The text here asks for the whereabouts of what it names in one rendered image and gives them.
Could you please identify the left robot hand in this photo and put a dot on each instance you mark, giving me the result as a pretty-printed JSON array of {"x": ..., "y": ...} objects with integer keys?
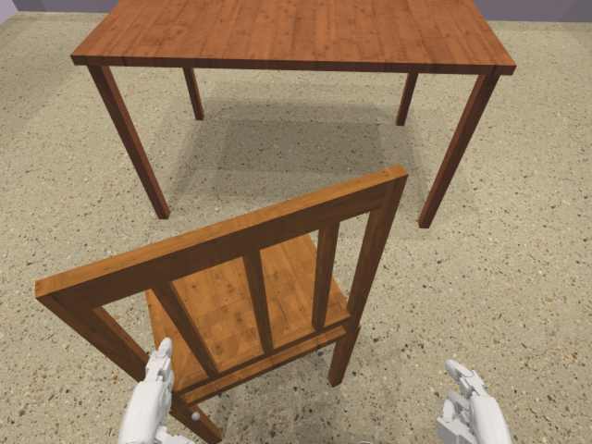
[{"x": 150, "y": 403}]

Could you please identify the chair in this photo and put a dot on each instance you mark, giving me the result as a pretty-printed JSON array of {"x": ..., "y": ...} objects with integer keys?
[{"x": 238, "y": 298}]

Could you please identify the right robot hand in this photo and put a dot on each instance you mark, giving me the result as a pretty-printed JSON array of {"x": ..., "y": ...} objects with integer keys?
[{"x": 482, "y": 421}]

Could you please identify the table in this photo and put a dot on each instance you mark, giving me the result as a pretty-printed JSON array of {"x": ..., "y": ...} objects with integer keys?
[{"x": 393, "y": 36}]

